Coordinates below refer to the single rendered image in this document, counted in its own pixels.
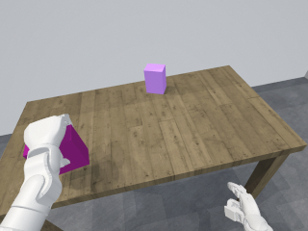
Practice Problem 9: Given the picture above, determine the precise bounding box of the robot left forearm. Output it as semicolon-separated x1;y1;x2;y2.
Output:
0;143;63;231

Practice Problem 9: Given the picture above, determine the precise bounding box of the robot left hand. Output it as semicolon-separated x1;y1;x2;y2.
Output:
23;114;73;167

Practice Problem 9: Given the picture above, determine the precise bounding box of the robot right forearm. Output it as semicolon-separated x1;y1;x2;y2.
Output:
244;214;273;231

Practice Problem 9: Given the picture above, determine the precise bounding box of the sponge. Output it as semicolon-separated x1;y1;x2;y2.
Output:
23;124;90;175

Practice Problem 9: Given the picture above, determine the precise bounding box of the robot right hand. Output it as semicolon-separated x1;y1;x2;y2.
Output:
224;182;261;225

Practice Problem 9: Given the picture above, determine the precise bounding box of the table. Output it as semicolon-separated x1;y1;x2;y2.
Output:
0;65;308;231

